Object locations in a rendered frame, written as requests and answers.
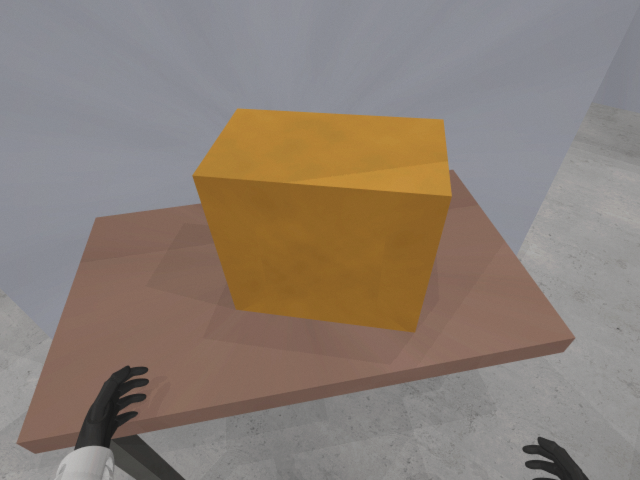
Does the carton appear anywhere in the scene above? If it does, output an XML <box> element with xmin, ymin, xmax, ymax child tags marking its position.
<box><xmin>192</xmin><ymin>108</ymin><xmax>452</xmax><ymax>333</ymax></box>

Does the table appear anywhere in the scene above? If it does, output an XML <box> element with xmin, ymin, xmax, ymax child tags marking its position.
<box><xmin>16</xmin><ymin>170</ymin><xmax>575</xmax><ymax>480</ymax></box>

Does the right robot hand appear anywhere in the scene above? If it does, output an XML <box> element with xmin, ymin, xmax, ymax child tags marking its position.
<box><xmin>522</xmin><ymin>437</ymin><xmax>589</xmax><ymax>480</ymax></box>

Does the left robot forearm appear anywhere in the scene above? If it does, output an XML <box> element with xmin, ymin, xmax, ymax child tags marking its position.
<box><xmin>54</xmin><ymin>446</ymin><xmax>114</xmax><ymax>480</ymax></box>

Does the left robot hand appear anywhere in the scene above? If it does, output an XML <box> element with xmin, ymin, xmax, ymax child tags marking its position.
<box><xmin>74</xmin><ymin>366</ymin><xmax>149</xmax><ymax>450</ymax></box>

